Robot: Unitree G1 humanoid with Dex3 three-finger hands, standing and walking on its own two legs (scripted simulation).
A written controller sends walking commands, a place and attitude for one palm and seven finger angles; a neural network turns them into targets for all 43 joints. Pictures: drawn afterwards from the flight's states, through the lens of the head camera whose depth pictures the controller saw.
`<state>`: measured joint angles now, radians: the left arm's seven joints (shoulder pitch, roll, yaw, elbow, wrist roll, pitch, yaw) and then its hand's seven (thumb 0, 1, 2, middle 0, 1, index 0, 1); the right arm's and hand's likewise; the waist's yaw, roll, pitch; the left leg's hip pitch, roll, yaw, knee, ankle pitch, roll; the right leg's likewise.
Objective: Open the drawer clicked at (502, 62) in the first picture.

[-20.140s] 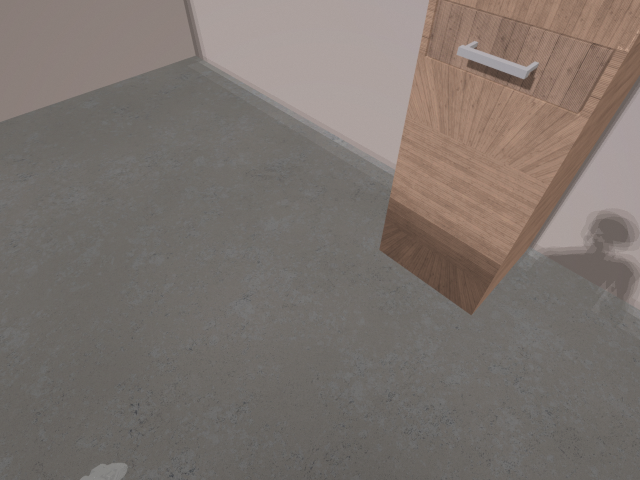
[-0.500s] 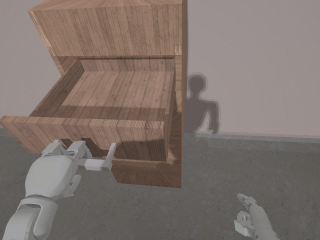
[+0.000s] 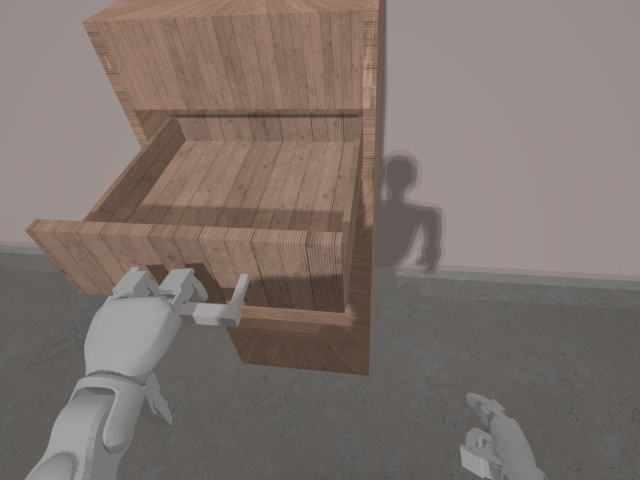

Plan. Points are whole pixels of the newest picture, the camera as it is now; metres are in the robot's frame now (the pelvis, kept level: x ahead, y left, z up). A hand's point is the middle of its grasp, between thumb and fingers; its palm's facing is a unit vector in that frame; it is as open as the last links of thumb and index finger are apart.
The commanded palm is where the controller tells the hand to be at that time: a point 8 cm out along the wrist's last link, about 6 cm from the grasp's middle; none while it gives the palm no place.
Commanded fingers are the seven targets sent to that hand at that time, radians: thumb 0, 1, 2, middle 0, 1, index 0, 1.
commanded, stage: lift the hand off the handle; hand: left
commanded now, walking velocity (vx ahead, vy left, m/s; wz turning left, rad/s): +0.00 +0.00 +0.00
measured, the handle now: (179, 295) +0.28 +0.22 +0.11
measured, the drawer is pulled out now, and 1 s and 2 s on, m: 0.30 0.30 0.30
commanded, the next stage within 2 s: draw the hand back to the body in 1.42 s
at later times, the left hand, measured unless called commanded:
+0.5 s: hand (162, 316) +0.24 +0.21 +0.13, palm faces +0.11 -0.08 -0.99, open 13.8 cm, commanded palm +0.21 +0.22 +0.19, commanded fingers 0.00 -0.50 0.30 -0.30 -1.20 -0.30 -1.20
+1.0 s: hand (144, 268) +0.25 +0.21 +0.20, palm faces +0.20 -0.05 -0.98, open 13.7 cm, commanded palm +0.21 +0.21 +0.27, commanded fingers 0.00 -0.50 0.30 -0.30 -1.20 -0.30 -1.20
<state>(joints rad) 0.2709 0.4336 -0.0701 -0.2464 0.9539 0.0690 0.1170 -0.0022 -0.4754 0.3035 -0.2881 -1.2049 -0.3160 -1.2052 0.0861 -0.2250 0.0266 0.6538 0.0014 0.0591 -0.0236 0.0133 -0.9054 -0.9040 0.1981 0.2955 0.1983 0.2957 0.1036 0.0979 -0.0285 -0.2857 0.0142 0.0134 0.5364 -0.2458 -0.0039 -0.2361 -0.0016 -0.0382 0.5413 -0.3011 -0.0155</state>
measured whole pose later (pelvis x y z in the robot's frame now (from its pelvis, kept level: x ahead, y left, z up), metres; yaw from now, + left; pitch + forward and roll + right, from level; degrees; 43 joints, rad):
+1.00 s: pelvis +0.00 -0.01 +0.01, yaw +1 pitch -4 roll +0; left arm 0.03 0.59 -0.01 -0.37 0.79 0.12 -0.11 0.00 -0.49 0.30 -0.35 -1.22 -0.34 -1.21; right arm 0.04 -0.27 0.05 0.66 0.04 0.05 0.00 0.01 -0.91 -0.90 0.20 0.30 0.20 0.30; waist 0.12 0.14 -0.01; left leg -0.17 0.01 -0.01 0.42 -0.19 -0.02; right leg -0.12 0.00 -0.06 0.44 -0.26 -0.03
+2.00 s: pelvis -0.02 +0.00 +0.00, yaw +1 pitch -3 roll +0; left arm 0.06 0.70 0.12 -0.52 0.68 0.17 -0.26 0.00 -0.49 0.30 -0.32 -1.20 -0.32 -1.20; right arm 0.04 -0.28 0.07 0.61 0.05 0.05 0.01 0.01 -0.91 -0.90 0.20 0.30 0.20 0.30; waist 0.12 0.15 -0.02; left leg -0.23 0.01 0.00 0.48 -0.20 -0.01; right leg -0.19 0.00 -0.05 0.50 -0.27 -0.02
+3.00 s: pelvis +0.02 +0.00 +0.01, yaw +0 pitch -4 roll -1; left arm 0.29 0.38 0.48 -0.65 -0.09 -0.16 0.11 0.00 0.72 0.82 -0.23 -0.41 -0.22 -0.41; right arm 0.13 -0.21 0.02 0.66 0.01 -0.11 -0.05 0.01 -0.90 -0.90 0.20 0.30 0.20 0.30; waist 0.08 0.08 0.01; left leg -0.14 0.03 0.01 0.45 -0.24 -0.01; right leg -0.06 0.02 -0.03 0.39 -0.26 -0.02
